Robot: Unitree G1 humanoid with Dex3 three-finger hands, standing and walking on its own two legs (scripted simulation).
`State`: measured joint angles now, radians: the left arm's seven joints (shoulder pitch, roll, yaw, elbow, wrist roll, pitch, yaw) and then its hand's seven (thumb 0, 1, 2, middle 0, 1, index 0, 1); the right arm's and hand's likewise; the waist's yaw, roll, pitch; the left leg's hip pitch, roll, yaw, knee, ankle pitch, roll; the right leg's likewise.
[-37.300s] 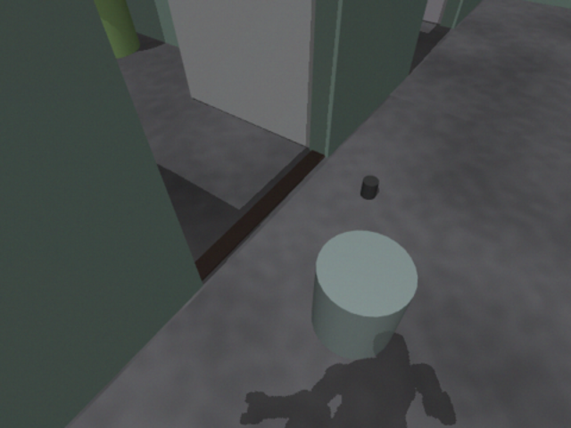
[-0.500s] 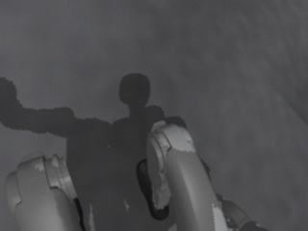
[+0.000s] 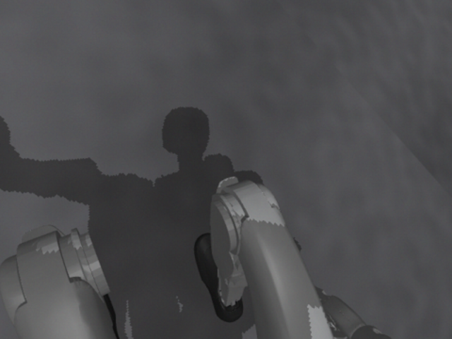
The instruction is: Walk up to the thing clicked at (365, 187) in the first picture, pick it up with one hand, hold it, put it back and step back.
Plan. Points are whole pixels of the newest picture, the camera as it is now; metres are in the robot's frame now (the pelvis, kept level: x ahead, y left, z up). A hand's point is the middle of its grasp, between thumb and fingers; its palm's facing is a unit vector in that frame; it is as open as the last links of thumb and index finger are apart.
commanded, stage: open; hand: left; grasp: from above
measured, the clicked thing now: out of the picture +0.43 +0.36 -0.26
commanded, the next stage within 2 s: withdraw in 0.38 s
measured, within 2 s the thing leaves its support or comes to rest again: neither
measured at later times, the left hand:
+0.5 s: hand out of the picture +0.42 +0.36 -0.21, palm faces -0.43 -0.15 -0.89, open 14.0 cm
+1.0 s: hand out of the picture +0.42 +0.38 -0.07, palm faces -0.41 -0.08 -0.91, open 14.1 cm
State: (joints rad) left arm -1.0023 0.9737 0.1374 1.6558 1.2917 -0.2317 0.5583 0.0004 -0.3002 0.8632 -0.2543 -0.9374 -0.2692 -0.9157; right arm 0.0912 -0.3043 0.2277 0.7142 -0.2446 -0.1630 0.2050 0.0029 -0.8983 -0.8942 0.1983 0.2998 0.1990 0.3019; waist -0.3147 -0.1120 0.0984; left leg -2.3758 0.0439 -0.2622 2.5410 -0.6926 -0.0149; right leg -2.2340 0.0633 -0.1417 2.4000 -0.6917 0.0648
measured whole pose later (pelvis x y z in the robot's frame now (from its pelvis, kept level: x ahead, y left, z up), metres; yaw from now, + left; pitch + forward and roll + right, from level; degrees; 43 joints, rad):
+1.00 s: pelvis +0.00 +0.00 +0.05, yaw +5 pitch +33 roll -10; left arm -0.89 0.79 0.05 1.22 1.15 -0.11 0.21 0.00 -0.53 0.99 -0.08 -1.01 -0.08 -1.01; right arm 0.13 -0.27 0.07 0.69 -0.11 -0.03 0.19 0.00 -0.91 -0.90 0.20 0.30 0.20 0.30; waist -0.18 0.02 -0.08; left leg -2.28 0.05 -0.17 2.35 -0.67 0.00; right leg -2.16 0.03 -0.08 2.26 -0.70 0.05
